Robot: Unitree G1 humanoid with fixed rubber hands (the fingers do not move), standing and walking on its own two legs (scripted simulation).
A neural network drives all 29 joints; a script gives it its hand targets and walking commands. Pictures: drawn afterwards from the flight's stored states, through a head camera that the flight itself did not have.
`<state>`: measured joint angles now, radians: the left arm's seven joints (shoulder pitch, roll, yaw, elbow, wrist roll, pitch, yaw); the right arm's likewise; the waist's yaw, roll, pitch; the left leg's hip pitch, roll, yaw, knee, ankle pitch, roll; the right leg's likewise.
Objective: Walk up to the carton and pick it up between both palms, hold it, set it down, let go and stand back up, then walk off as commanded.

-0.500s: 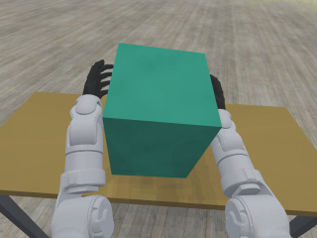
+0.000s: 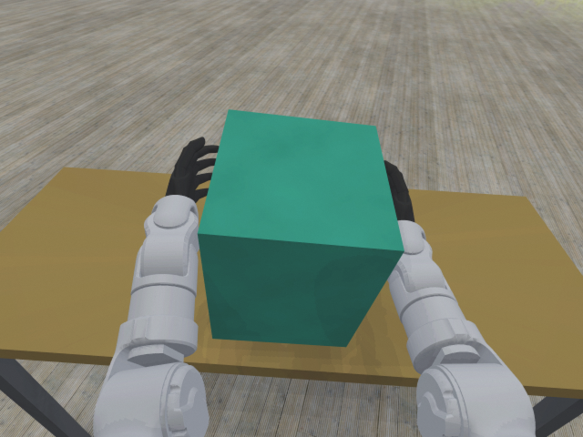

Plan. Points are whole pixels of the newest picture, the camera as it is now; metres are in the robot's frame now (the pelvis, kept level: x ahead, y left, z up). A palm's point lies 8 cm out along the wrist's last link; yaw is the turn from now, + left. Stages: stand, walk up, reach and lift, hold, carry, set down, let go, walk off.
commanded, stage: set down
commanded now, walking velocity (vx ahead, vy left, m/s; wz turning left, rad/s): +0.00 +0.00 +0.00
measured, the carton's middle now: (291, 236) +0.38 +0.02 +0.12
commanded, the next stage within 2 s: none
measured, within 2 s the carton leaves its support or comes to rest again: neither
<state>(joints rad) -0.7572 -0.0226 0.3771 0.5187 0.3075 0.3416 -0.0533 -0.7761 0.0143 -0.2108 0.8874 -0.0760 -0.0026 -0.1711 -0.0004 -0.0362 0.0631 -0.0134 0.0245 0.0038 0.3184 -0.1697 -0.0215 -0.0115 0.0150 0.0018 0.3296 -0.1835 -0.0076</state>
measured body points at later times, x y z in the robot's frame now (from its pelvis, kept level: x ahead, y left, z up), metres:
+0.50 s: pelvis +0.01 +0.00 +0.00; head -0.01 +0.01 +0.45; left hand +0.42 +0.16 +0.15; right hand +0.42 -0.13 +0.14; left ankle +0.01 +0.13 -0.75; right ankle +0.01 -0.11 -0.75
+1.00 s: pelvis +0.02 +0.00 +0.00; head +0.01 +0.01 +0.45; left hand +0.43 +0.16 +0.12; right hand +0.43 -0.14 +0.12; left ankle +0.01 +0.13 -0.75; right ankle +0.01 -0.11 -0.75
